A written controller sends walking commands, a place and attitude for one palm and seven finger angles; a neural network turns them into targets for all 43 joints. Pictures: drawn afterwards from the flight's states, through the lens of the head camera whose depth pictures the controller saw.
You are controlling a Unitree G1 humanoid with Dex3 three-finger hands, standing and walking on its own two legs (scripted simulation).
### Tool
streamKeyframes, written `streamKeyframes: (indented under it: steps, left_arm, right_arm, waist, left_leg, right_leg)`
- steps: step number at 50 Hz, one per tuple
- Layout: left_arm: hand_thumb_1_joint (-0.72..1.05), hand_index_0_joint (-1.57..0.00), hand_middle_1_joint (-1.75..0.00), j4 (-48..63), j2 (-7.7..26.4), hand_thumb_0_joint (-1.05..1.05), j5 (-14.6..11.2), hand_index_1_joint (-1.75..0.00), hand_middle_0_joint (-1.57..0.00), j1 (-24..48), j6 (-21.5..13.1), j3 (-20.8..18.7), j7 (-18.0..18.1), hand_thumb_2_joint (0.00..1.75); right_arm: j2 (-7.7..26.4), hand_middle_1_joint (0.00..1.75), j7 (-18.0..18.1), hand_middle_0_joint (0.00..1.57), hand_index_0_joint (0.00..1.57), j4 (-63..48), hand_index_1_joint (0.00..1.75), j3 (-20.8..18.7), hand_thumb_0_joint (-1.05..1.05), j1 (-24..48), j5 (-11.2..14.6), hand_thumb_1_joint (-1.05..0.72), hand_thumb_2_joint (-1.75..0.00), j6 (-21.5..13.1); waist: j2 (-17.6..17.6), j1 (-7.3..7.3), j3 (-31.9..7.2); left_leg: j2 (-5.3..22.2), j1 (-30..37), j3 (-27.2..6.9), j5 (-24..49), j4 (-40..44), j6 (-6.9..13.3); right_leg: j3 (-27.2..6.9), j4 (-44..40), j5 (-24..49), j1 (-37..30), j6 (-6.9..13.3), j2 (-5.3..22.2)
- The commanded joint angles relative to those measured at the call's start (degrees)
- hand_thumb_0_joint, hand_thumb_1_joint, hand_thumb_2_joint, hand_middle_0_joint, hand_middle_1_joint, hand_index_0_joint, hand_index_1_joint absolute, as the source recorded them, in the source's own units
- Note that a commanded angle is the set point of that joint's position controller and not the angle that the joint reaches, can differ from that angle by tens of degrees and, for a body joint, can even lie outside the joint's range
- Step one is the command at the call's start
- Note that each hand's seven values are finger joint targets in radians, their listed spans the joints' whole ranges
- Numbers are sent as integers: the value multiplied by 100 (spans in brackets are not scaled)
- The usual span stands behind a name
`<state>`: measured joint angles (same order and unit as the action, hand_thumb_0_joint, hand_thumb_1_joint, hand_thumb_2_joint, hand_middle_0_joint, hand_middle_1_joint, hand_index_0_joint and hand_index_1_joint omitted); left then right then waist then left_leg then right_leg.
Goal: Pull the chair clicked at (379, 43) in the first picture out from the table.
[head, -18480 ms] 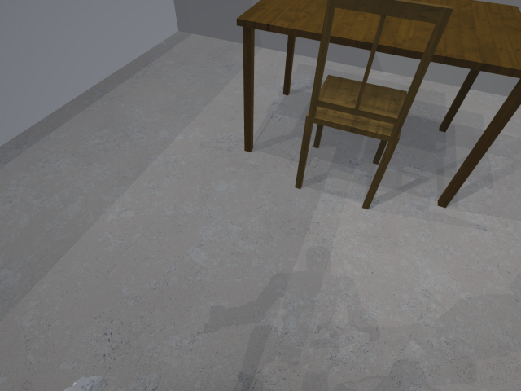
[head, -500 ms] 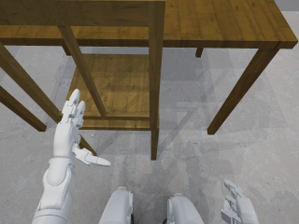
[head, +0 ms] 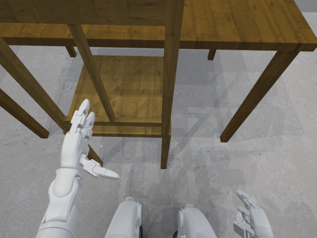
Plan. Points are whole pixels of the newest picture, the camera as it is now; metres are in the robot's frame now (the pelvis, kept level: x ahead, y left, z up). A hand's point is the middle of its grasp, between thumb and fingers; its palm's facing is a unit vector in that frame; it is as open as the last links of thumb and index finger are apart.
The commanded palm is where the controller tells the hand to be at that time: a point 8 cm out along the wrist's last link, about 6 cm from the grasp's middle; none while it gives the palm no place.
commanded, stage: aim the fingers beside a spindle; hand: left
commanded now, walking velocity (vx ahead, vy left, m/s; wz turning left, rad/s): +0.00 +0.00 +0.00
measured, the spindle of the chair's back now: (98, 85) +0.47 +0.17 +0.07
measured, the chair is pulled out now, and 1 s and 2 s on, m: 0.00 0.00 0.00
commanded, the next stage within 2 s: none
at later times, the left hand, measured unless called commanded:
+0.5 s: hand (94, 146) +0.32 +0.16 +0.05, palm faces +0.02 -1.00 -0.05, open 16.9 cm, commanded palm +0.29 +0.21 +0.04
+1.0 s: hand (107, 151) +0.32 +0.14 +0.02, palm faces -0.03 -1.00 -0.03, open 16.9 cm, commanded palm +0.29 +0.20 +0.04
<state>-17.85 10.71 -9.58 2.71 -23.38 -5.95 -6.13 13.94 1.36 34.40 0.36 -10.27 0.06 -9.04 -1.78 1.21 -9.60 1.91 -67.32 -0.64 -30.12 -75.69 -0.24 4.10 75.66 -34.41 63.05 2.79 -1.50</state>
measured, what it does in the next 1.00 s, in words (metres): stands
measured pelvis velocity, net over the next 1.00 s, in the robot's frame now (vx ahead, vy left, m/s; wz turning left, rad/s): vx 0.00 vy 0.00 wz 0.00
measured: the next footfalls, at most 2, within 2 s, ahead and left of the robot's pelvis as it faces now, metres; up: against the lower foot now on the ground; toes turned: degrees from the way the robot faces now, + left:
none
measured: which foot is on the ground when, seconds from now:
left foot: down 0.00-1.00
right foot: down 0.00-1.00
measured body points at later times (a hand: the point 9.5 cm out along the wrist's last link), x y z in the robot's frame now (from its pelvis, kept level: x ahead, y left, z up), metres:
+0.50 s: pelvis +0.00 +0.01 +0.00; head +0.10 +0.01 +0.44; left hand +0.31 +0.22 +0.05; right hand +0.18 -0.23 -0.10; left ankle +0.05 +0.12 -0.61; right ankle +0.02 -0.09 -0.61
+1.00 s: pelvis +0.00 +0.00 +0.00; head +0.10 +0.00 +0.44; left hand +0.31 +0.19 +0.02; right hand +0.17 -0.24 -0.10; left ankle +0.05 +0.12 -0.61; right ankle +0.02 -0.09 -0.61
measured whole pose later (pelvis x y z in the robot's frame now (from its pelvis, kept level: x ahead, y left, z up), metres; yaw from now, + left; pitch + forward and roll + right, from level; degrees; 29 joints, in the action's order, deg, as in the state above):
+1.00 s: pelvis +0.00 +0.00 +0.00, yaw +0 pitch +21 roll -1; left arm -17.7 9.5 -8.9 1.5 -21.2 -3.4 -5.8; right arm 13.8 1.2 33.9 0.7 -10.8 0.2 -8.0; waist -2.0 1.2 -10.0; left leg 1.7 -66.9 -0.8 -30.0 -75.4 -0.1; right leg 4.2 75.2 -34.3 62.5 2.7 -1.5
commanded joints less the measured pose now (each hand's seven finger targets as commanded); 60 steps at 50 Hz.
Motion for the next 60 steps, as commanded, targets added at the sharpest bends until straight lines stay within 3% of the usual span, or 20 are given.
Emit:
streamKeyframes:
  steps: [1,7,10,16,17,19,24,27,30,34,36,38,41,44,46,50,51,52,58,60]
  left_arm:
    - [-50,-6,-8,1805,851,0,-96,-8,-6,885,-566,-484,71,30]
    - [-50,-6,-8,1200,360,0,-38,-8,-6,455,-419,17,-9,30]
    - [-50,-6,-8,1056,334,0,-45,-8,-6,486,-305,62,-98,30]
    - [-50,-6,-8,2013,854,0,-10,-8,-6,748,-603,-446,136,30]
    - [-50,-6,-8,2236,645,0,24,-8,-6,783,-666,-192,172,30]
    - [-50,-6,-8,2290,615,0,31,-8,-6,681,-729,-184,257,30]
    - [-50,-6,-8,1417,378,0,47,-8,-6,322,-411,34,111,30]
    - [-50,-6,-8,1024,181,0,8,-8,-6,350,-163,244,-74,30]
    - [-50,-6,-8,1270,466,0,-62,-8,-6,700,-212,-55,-87,30]
    - [-50,-6,-8,2328,750,0,-37,-8,-6,944,-675,-316,162,30]
    - [-50,-6,-8,2415,950,0,-2,-8,-6,700,-769,-509,302,30]
    - [-50,-6,-8,2087,468,0,79,-8,-6,547,-700,-12,287,30]
    - [-50,-6,-8,1149,262,0,111,-8,-6,355,-352,183,146,30]
    - [-50,-6,-8,831,115,0,62,-8,-6,559,-71,362,-25,30]
    - [-50,-6,-8,960,446,0,1,-8,-6,638,-78,-13,-32,30]
    - [-50,-6,-8,2166,823,0,-6,-8,-6,977,-586,-417,253,30]
    - [-50,-6,-8,2442,1167,0,22,-8,-6,881,-719,-734,377,30]
    - [-50,-6,-8,2535,1005,0,31,-8,-6,661,-812,-611,437,30]
    - [-50,-6,-8,913,224,0,96,-8,-6,335,-382,210,100,30]
    - [-50,-6,-8,620,94,0,7,-8,-6,268,-158,358,-135,30]
  right_arm:
    - [751,30,56,20,20,-756,30,-322,0,-75,-22,-90,-90,-290]
    - [762,30,21,20,20,-671,30,-316,0,-96,-5,-90,-90,-268]
    - [780,30,31,20,20,-703,30,-322,0,-92,17,-90,-90,-238]
    - [775,30,33,20,20,-799,30,-340,0,-27,-43,-90,-90,-251]
    - [724,30,6,20,20,-831,30,-325,0,5,-54,-90,-90,-265]
    - [710,30,-17,20,20,-762,30,-326,0,-11,-79,-90,-90,-276]
    - [749,30,-16,20,20,-705,30,-315,0,-14,-25,-90,-90,-200]
    - [780,30,12,20,20,-752,30,-296,0,-40,30,-90,-90,-178]
    - [781,30,69,20,20,-781,30,-320,0,-41,30,-90,-90,-196]
    - [697,30,45,20,20,-815,30,-306,0,16,-54,-90,-90,-275]
    - [721,30,14,20,20,-776,30,-302,0,-6,-82,-90,-90,-281]
    - [686,30,-26,20,20,-739,30,-295,0,30,-67,-90,-90,-254]
    - [753,30,-14,20,20,-683,30,-282,0,-22,-9,-90,-90,-210]
    - [789,30,30,20,20,-732,30,-307,0,-83,44,-90,-90,-172]
    - [814,30,69,20,20,-780,30,-315,0,-80,43,-90,-90,-173]
    - [671,30,46,20,20,-855,30,-309,0,12,-47,-90,-90,-222]
    - [704,30,41,20,20,-840,30,-318,0,10,-62,-90,-90,-235]
    - [647,30,7,20,20,-844,30,-301,0,15,-84,-90,-90,-237]
    - [712,30,-24,20,20,-641,30,-281,0,-61,2,-90,-90,-172]
    - [757,30,14,20,20,-689,30,-300,0,-101,78,-90,-90,-168]
  waist:
    - [-89,-71,-2440]
    - [268,134,-1754]
    - [324,116,-1654]
    - [-143,-118,-2341]
    - [-418,-84,-2443]
    - [-396,-38,-2401]
    - [181,127,-1793]
    - [228,127,-1532]
    - [355,63,-1783]
    - [-261,-95,-2471]
    - [-424,-125,-2486]
    - [-248,67,-2161]
    - [131,181,-1528]
    - [440,207,-1423]
    - [470,61,-1722]
    - [-108,-140,-2495]
    - [-280,-237,-2691]
    - [-384,-241,-2714]
    - [412,250,-1373]
    - [519,237,-1223]
  left_leg:
    - [-244,1946,-161,1565,877,139]
    - [-220,1706,-198,1164,919,140]
    - [-232,1574,-201,996,929,139]
    - [-224,2054,-253,1520,918,107]
    - [-229,2302,-249,1648,929,97]
    - [-217,2370,-278,1709,920,85]
    - [-223,1713,-227,1063,935,118]
    - [-238,1547,-227,783,973,122]
    - [-240,1584,-218,975,907,134]
    - [-245,2186,-239,1589,895,105]
    - [-234,2290,-269,1745,919,89]
    - [-209,2204,-266,1520,930,97]
    - [-219,1636,-256,814,969,123]
    - [-233,1437,-230,559,976,129]
    - [-254,1414,-182,789,901,145]
    - [-275,1957,-146,1465,865,128]
    - [-263,2110,-178,1686,871,116]
    - [-270,2275,-174,1838,912,103]
    - [-246,1276,-120,821,834,139]
    - [-256,1137,-98,624,838,140]
  right_leg:
    - [-400,-1191,1931,-1273,-135,-68]
    - [-303,-1306,1534,-881,-158,-74]
    - [-326,-1340,1362,-858,-153,-61]
    - [-277,-1107,1693,-966,-97,-89]
    - [-279,-1104,1770,-904,-96,-74]
    - [-253,-1100,1812,-890,-100,-85]
    - [-279,-1287,1398,-862,-143,-89]
    - [-272,-1363,1118,-752,-136,-70]
    - [-333,-1341,1284,-911,-136,-61]
    - [-315,-1135,1771,-1069,-102,-68]
    - [-280,-1108,1840,-1049,-82,-102]
    - [-245,-1165,1678,-842,-118,-99]
    - [-267,-1358,1097,-660,-131,-103]
    - [-324,-1476,871,-693,-160,-54]
    - [-410,-1439,1081,-957,-148,-47]
    - [-451,-1236,1774,-1322,-137,-40]
    - [-411,-1149,1934,-1340,-109,-76]
    - [-403,-1143,2073,-1368,-103,-76]
    - [-495,-1482,1251,-919,-197,-43]
    - [-607,-1642,976,-926,-203,0]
